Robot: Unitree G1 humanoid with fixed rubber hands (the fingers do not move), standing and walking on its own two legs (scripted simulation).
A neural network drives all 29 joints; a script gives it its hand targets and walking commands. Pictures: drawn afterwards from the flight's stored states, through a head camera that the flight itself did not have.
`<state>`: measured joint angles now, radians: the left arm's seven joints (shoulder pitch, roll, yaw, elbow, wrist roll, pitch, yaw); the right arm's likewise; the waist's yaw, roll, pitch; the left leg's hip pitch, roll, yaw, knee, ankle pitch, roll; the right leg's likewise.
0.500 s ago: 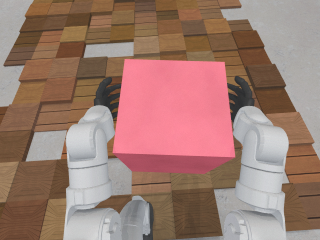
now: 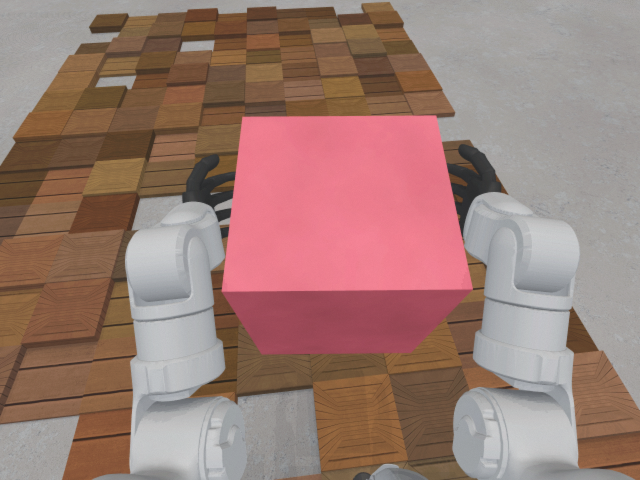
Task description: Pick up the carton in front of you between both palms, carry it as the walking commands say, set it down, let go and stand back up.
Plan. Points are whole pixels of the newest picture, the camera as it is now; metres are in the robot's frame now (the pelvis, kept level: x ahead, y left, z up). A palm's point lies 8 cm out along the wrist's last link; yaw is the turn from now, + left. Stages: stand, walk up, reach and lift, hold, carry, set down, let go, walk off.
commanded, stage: carry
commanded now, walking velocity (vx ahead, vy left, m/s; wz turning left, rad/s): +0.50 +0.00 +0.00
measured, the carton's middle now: (337, 250) +0.36 -0.01 +0.09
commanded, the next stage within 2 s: none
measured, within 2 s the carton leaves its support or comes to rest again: neither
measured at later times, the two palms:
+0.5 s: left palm (215, 91) +0.66 +0.18 +0.14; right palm (397, 84) +0.66 -0.12 +0.15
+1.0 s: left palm (227, 13) +0.94 +0.20 +0.16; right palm (370, 4) +0.97 -0.10 +0.16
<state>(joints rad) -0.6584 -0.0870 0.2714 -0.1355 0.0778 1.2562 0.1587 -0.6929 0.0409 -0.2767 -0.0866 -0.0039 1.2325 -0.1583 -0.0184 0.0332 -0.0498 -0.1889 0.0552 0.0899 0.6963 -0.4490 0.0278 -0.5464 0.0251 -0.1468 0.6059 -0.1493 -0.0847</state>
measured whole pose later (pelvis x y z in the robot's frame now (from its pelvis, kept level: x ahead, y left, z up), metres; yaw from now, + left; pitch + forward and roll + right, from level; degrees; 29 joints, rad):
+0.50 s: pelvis +0.30 +0.03 -0.02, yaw -1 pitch +5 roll -1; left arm -0.70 -0.03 0.26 -0.10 0.00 1.25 0.17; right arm -0.69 0.08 -0.30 -0.14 -0.06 1.24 -0.15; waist 0.02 -0.01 -0.02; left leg -0.47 -0.01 0.10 0.52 -0.31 0.09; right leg -0.29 -0.01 -0.04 1.06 -0.56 0.00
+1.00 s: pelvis +0.60 +0.02 +0.02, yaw +1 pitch +5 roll -1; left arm -0.63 -0.07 0.23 -0.13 0.00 1.22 0.18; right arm -0.62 0.08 -0.31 -0.18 -0.04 1.23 -0.15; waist 0.10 0.01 -0.01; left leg -0.63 0.01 0.01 1.16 -0.43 0.04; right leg -0.37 0.02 -0.12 0.60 -0.32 -0.07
